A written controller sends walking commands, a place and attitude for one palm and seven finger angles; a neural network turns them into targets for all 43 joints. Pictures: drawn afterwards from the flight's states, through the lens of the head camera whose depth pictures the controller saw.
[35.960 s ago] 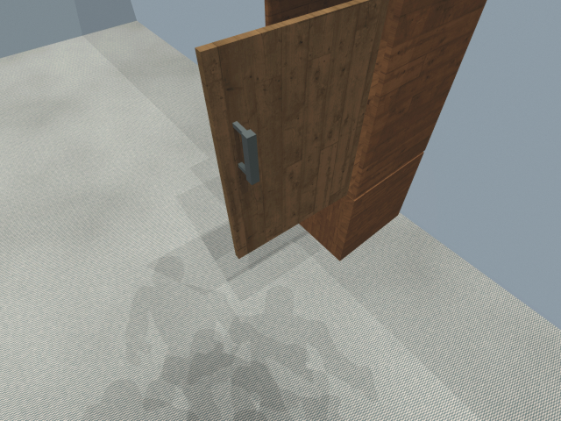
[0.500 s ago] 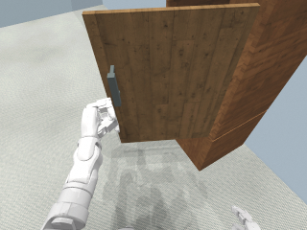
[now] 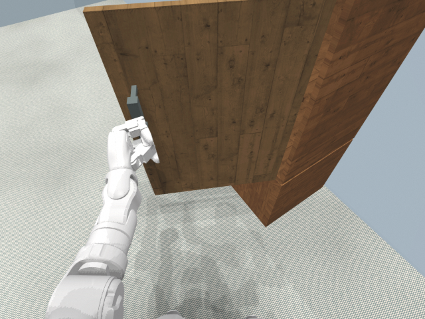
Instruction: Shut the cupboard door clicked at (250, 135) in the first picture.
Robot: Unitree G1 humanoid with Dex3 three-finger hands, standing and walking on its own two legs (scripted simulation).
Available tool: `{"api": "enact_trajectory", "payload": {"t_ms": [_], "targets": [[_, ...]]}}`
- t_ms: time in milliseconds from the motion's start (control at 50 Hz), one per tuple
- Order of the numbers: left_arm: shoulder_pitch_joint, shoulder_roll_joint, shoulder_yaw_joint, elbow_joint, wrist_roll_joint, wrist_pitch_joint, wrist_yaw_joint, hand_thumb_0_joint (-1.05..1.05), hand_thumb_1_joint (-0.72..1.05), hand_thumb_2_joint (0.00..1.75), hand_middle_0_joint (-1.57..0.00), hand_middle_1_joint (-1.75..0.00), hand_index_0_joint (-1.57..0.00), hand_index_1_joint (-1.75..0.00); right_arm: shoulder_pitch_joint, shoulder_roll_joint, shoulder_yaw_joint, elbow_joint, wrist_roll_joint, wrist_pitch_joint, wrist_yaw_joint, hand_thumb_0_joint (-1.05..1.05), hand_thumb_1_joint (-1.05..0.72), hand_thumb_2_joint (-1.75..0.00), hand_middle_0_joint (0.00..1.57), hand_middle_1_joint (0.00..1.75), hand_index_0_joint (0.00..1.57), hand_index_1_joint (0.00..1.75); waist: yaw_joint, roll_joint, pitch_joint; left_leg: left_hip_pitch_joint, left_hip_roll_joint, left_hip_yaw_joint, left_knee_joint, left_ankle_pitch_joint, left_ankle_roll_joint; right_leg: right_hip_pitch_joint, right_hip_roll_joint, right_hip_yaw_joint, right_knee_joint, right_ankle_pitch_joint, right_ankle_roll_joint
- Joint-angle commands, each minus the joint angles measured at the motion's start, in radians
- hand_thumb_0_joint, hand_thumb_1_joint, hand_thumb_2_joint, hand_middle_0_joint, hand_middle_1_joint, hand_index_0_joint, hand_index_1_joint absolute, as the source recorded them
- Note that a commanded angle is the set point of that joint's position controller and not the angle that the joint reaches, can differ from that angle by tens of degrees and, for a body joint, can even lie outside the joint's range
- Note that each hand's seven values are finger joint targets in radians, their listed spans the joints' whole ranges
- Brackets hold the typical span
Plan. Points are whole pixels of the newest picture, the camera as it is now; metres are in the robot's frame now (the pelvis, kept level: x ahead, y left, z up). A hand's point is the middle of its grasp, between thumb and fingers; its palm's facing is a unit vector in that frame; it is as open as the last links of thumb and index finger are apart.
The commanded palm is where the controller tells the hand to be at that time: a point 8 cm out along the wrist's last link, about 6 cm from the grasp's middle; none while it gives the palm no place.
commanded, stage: bring the fist close to the handle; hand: left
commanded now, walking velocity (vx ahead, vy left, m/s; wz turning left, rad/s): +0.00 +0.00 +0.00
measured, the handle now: (140, 115) +0.51 +0.16 +0.09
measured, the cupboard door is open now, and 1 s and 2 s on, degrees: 64 53 44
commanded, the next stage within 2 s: push the door shut along its arc in 0.10 s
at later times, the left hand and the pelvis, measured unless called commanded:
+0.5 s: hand (151, 137) +0.45 +0.12 +0.09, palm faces +0.07 -1.00 -0.01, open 3.2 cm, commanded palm +0.43 +0.17 +0.09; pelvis +0.00 +0.01 +0.00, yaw +1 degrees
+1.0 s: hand (160, 114) +0.51 +0.11 +0.09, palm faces -0.06 -1.00 -0.02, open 3.1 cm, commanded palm +0.51 +0.16 +0.09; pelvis -0.01 +0.01 -0.02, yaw +0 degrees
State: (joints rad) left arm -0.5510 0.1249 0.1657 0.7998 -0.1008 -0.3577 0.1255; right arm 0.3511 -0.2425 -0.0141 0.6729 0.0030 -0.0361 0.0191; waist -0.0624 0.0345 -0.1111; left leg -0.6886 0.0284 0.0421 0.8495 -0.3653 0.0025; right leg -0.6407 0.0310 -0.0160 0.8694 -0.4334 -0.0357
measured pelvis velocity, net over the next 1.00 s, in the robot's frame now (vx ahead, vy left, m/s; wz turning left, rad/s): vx -0.01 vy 0.01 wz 0.00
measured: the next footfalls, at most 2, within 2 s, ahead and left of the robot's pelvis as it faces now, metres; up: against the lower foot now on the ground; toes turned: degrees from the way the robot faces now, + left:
none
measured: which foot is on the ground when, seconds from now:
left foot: down 0.00-1.00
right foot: down 0.00-1.00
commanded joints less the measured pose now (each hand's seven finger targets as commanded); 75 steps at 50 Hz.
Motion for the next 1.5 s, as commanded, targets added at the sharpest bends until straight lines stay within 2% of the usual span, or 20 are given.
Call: {"api": "enact_trajectory", "payload": {"t_ms": [0, 60, 120, 200, 240, 320, 400, 420, 600, 760, 820, 880, 940, 1000, 1060, 1120, 1220, 1300, 1440, 1480], "targets": [[-0.422, 0.115, -0.023, -0.24, 0.006, -0.095, -0.008, 0.0, 0.9, 0.9, -1.3, -1.5, -1.3, -1.5, 0.001, -0.118, -0.044, -0.108, 0.001, -0.048, -0.009, 0.0, -0.9, -0.9, 0.2, 0.3, 0.2, 0.3, -0.011, -0.054, -0.323, 0.22, -0.029, -0.022, -0.065, 0.182, 0.031, 0.118, -0.007, 0.025, -0.14, 0.344, 0.032], [-0.453, 0.113, -0.024, -0.199, 0.003, -0.085, -0.006, 0.0, 0.9, 0.9, -1.3, -1.5, -1.3, -1.5, 0.006, -0.123, -0.043, -0.098, 0.001, -0.048, -0.012, 0.0, -0.9, -0.9, 0.2, 0.3, 0.2, 0.3, -0.023, -0.078, -0.299, 0.21, -0.03, -0.029, -0.072, 0.148, 0.033, 0.097, -0.006, 0.023, -0.151, 0.301, 0.035], [-0.451, 0.159, 0.016, -0.205, 0.003, -0.086, -0.004, 0.0, 0.9, 0.9, -1.3, -1.5, -1.3, -1.5, 0.008, -0.128, -0.043, -0.098, -0.001, -0.046, -0.014, 0.0, -0.9, -0.9, 0.2, 0.3, 0.2, 0.3, -0.006, -0.061, -0.334, 0.218, -0.032, -0.03, -0.07, 0.167, 0.033, 0.123, -0.007, 0.028, -0.146, 0.322, 0.032], [-0.427, 0.108, -0.022, -0.199, 0.009, -0.092, -0.006, 0.0, 0.9, 0.9, -1.3, -1.5, -1.3, -1.5, 0.005, -0.122, -0.044, -0.103, -0.002, -0.048, -0.006, 0.0, -0.9, -0.9, 0.2, 0.3, 0.2, 0.3, -0.01, -0.059, -0.332, 0.241, -0.027, -0.033, -0.066, 0.204, 0.028, 0.1, -0.004, 0.01, -0.129, 0.353, 0.028], [-0.482, 0.143, -0.007, -0.163, 0.016, -0.09, -0.011, 0.0, 0.9, 0.9, -1.3, -1.5, -1.3, -1.5, 0.013, -0.128, -0.042, -0.094, -0.002, -0.041, -0.008, 0.0, -0.9, -0.9, 0.2, 0.3, 0.2, 0.3, -0.029, -0.085, -0.308, 0.219, -0.028, -0.034, -0.062, 0.189, 0.033, 0.09, -0.007, 0.017, -0.132, 0.353, 0.034], [-0.576, 0.21, 0.029, -0.115, 0.019, -0.096, -0.038, 0.0, 0.9, 0.9, -1.3, -1.5, -1.3, -1.5, 0.016, -0.132, -0.037, -0.088, 0.0, -0.03, -0.018, 0.0, -0.9, -0.9, 0.2, 0.3, 0.2, 0.3, -0.034, -0.047, -0.312, 0.209, -0.031, -0.035, -0.058, 0.167, 0.033, 0.087, -0.009, 0.029, -0.131, 0.338, 0.032], [-0.653, 0.174, -0.001, -0.048, 0.002, -0.112, -0.08, 0.0, 0.9, 0.9, -1.3, -1.5, -1.3, -1.5, 0.027, -0.131, -0.037, -0.08, 0.003, -0.035, -0.016, 0.0, -0.9, -0.9, 0.2, 0.3, 0.2, 0.3, -0.052, -0.047, -0.337, 0.227, -0.029, -0.049, -0.045, 0.183, 0.029, 0.051, -0.004, 0.017, -0.115, 0.337, 0.027], [-0.652, 0.206, 0.023, -0.023, 0.002, -0.114, -0.088, 0.0, 0.9, 0.9, -1.3, -1.5, -1.3, -1.5, 0.037, -0.139, -0.04, -0.076, 0.003, -0.033, -0.018, 0.0, -0.9, -0.9, 0.2, 0.3, 0.2, 0.3, -0.047, -0.061, -0.347, 0.223, -0.027, -0.053, -0.038, 0.189, 0.029, 0.051, -0.002, 0.019, -0.11, 0.342, 0.026], [-0.828, 0.198, -0.015, 0.084, -0.001, -0.122, -0.142, 0.0, 0.9, 0.9, -1.3, -1.5, -1.3, -1.5, 0.085, -0.154, -0.042, -0.05, 0.003, -0.032, -0.01, 0.0, -0.9, -0.9, 0.2, 0.3, 0.2, 0.3, -0.1, -0.022, -0.37, 0.238, -0.019, -0.082, -0.015, 0.186, 0.025, -0.055, 0.006, 0.006, -0.088, 0.286, 0.022], [-0.96, 0.313, 0.053, 0.195, 0.013, -0.109, -0.165, 0.0, 0.9, 0.9, -1.3, -1.5, -1.3, -1.5, 0.146, -0.178, -0.04, -0.03, -0.008, -0.034, -0.005, 0.0, -0.9, -0.9, 0.2, 0.3, 0.2, 0.3, -0.134, 0.004, -0.403, 0.187, -0.016, -0.101, 0.01, 0.153, 0.029, -0.112, 0.009, 0.01, -0.066, 0.228, 0.021], [-0.975, 0.314, 0.042, 0.219, 0.02, -0.111, -0.189, 0.0, 0.9, 0.9, -1.3, -1.5, -1.3, -1.5, 0.169, -0.182, -0.041, -0.03, -0.011, -0.034, 0.0, 0.0, -0.9, -0.9, 0.2, 0.3, 0.2, 0.3, -0.139, 0.044, -0.421, 0.197, -0.014, -0.103, 0.024, 0.175, 0.029, -0.135, 0.012, 0.011, -0.055, 0.235, 0.016], [-1.0, 0.381, 0.086, 0.258, 0.016, -0.093, -0.211, 0.0, 0.9, 0.9, -1.3, -1.5, -1.3, -1.5, 0.188, -0.195, -0.041, -0.03, -0.01, -0.029, -0.001, 0.0, -0.9, -0.9, 0.2, 0.3, 0.2, 0.3, -0.154, 0.004, -0.417, 0.142, -0.011, -0.102, 0.034, 0.143, 0.033, -0.13, 0.013, 0.016, -0.058, 0.216, 0.021], [-1.067, 0.375, 0.063, 0.27, 0.024, -0.083, -0.228, 0.0, 0.9, 0.9, -1.3, -1.5, -1.3, -1.5, 0.208, -0.196, -0.037, -0.027, -0.011, -0.03, 0.001, 0.0, -0.9, -0.9, 0.2, 0.3, 0.2, 0.3, -0.174, 0.052, -0.418, 0.151, -0.01, -0.111, 0.046, 0.147, 0.033, -0.177, 0.014, 0.012, -0.049, 0.202, 0.019], [-1.108, 0.406, 0.071, 0.309, 0.028, -0.062, -0.243, 0.0, 0.9, 0.9, -1.3, -1.5, -1.3, -1.5, 0.23, -0.203, -0.034, -0.024, -0.012, -0.029, -0.002, 0.0, -0.9, -0.9, 0.2, 0.3, 0.2, 0.3, -0.201, 0.026, -0.398, 0.1, -0.008, -0.11, 0.059, 0.127, 0.04, -0.187, 0.015, 0.018, -0.05, 0.188, 0.023], [-1.144, 0.42, 0.079, 0.304, 0.031, -0.059, -0.26, 0.0, 0.9, 0.9, -1.3, -1.5, -1.3, -1.5, 0.25, -0.207, -0.037, -0.017, -0.018, -0.032, 0.001, 0.0, -0.9, -0.9, 0.2, 0.3, 0.2, 0.3, -0.198, 0.086, -0.467, 0.153, -0.004, -0.124, 0.082, 0.186, 0.036, -0.22, 0.016, 0.01, -0.028, 0.212, 0.016], [-1.188, 0.425, 0.074, 0.338, 0.031, -0.038, -0.277, 0.0, 0.9, 0.9, -1.3, -1.5, -1.3, -1.5, 0.273, -0.211, -0.032, -0.011, -0.021, -0.029, 0.0, 0.0, -0.9, -0.9, 0.2, 0.3, 0.2, 0.3, -0.226, 0.065, -0.455, 0.127, -0.003, -0.13, 0.097, 0.195, 0.042, -0.238, 0.02, 0.007, -0.021, 0.218, 0.019], [-1.237, 0.47, 0.101, 0.307, 0.042, -0.025, -0.289, 0.0, 0.9, 0.9, -1.3, -1.5, -1.3, -1.5, 0.299, -0.213, -0.034, -0.017, -0.027, -0.021, 0.002, 0.0, -0.9, -0.9, 0.2, 0.3, 0.2, 0.3, -0.221, 0.129, -0.534, 0.164, 0.0, -0.133, 0.125, 0.284, 0.04, -0.238, 0.022, 0.007, 0.005, 0.278, 0.015], [-1.252, 0.49, 0.105, 0.326, 0.061, -0.004, -0.293, 0.0, 0.9, 0.9, -1.3, -1.5, -1.3, -1.5, 0.307, -0.211, -0.03, -0.02, -0.027, -0.008, 0.007, 0.0, -0.9, -0.9, 0.2, 0.3, 0.2, 0.3, -0.235, 0.116, -0.522, 0.132, 0.0, -0.124, 0.142, 0.306, 0.042, -0.232, 0.025, 0.01, 0.008, 0.318, 0.02], [-1.256, 0.613, 0.188, 0.346, 0.069, 0.016, -0.321, 0.0, 0.9, 0.9, -1.3, -1.5, -1.3, -1.5, 0.329, -0.218, -0.026, -0.03, -0.028, 0.008, 0.003, 0.0, -0.9, -0.9, 0.2, 0.3, 0.2, 0.3, -0.23, 0.098, -0.545, 0.079, -0.003, -0.107, 0.162, 0.343, 0.047, -0.16, 0.03, 0.019, 0.015, 0.405, 0.021], [-1.274, 0.6, 0.163, 0.349, 0.076, 0.022, -0.335, 0.0, 0.9, 0.9, -1.3, -1.5, -1.3, -1.5, 0.329, -0.214, -0.025, -0.035, -0.026, 0.01, 0.001, 0.0, -0.9, -0.9, 0.2, 0.3, 0.2, 0.3, -0.24, 0.097, -0.538, 0.056, -0.005, -0.103, 0.168, 0.327, 0.049, -0.157, 0.031, 0.023, 0.016, 0.403, 0.023]]}}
